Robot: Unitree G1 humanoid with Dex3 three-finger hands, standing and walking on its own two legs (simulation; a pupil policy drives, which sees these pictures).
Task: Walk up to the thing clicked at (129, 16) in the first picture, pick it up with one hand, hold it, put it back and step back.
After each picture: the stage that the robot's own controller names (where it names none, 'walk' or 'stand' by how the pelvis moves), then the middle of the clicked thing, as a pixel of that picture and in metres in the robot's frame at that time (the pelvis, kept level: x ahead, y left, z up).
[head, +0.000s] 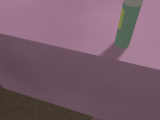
stand; (127, 22) +0.61 -0.17 +0.08
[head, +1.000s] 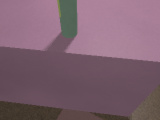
sink last; (67, 8) +0.58 +0.10 +0.11
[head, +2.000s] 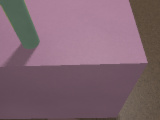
rise first; (19, 17) +0.51 +0.25 +0.13
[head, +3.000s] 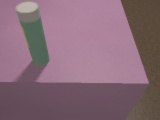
stand; (35, 37) +0.49 +0.21 +0.10
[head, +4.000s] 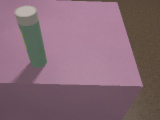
stand; (33, 40) +0.50 +0.21 +0.08
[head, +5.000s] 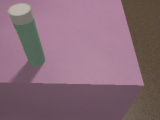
stand; (29, 39) +0.49 +0.22 +0.08
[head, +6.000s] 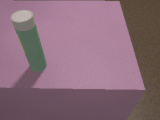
stand; (31, 44) +0.48 +0.22 +0.08
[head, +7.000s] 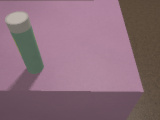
stand; (27, 46) +0.47 +0.23 +0.08
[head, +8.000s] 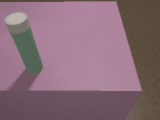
rise first; (27, 47) +0.47 +0.23 +0.08
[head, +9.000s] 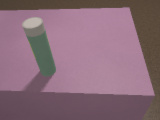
rise first; (41, 50) +0.47 +0.22 +0.08
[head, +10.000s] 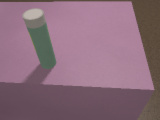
go down; (42, 42) +0.49 +0.21 +0.09
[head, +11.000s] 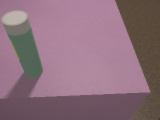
go down; (26, 49) +0.44 +0.20 +0.10
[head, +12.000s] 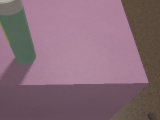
close in; (17, 32) +0.46 +0.20 +0.11
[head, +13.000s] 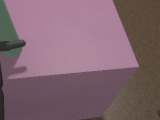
close; out of the picture +0.48 +0.22 +0.14
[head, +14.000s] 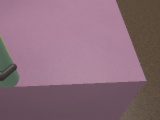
lift; out of the picture +0.39 +0.27 +0.13
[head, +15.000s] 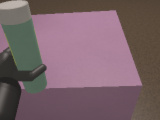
lift; (26, 52) +0.33 +0.17 +0.23
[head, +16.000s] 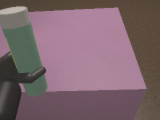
hold; (26, 55) +0.34 +0.18 +0.20
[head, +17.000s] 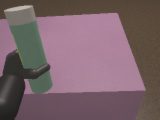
crouch; (32, 52) +0.35 +0.17 +0.21
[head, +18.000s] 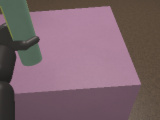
crouch; (20, 26) +0.43 +0.19 +0.24
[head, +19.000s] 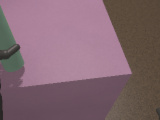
lower; out of the picture +0.48 +0.23 +0.12
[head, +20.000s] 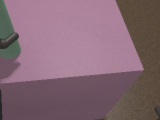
lower; out of the picture +0.49 +0.23 +0.14
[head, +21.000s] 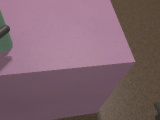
lower; out of the picture +0.51 +0.24 +0.15
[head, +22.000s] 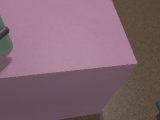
lower; out of the picture +0.50 +0.24 +0.15
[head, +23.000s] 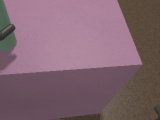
loosen; out of the picture +0.50 +0.23 +0.15
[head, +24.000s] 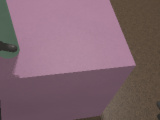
withdraw; out of the picture +0.49 +0.21 +0.14
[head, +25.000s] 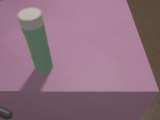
sink last; (38, 45) +0.45 +0.20 +0.11
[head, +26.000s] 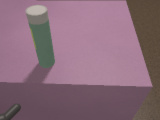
stand; (42, 39) +0.49 +0.21 +0.09
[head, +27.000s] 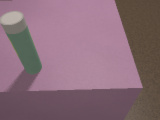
stand; (24, 47) +0.46 +0.23 +0.09
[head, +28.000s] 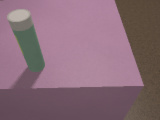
stand; (29, 44) +0.47 +0.22 +0.08
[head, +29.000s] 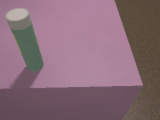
stand; (28, 44) +0.47 +0.23 +0.08
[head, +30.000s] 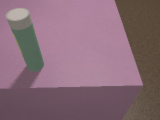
stand; (28, 43) +0.47 +0.23 +0.08
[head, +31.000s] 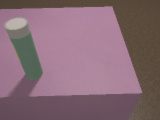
walk; (26, 52) +0.45 +0.23 +0.09
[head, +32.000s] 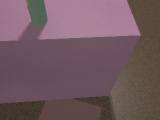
walk; out of the picture +0.64 +0.21 +0.11
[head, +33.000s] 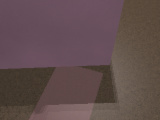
walk; out of the picture +1.00 +0.24 +0.10
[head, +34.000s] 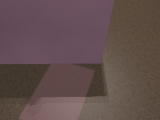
stand; out of the picture +1.14 +0.22 +0.10
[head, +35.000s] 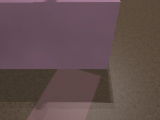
stand; out of the picture +1.13 +0.21 +0.08
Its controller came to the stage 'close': yes
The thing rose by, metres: 0.21
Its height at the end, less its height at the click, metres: +0.00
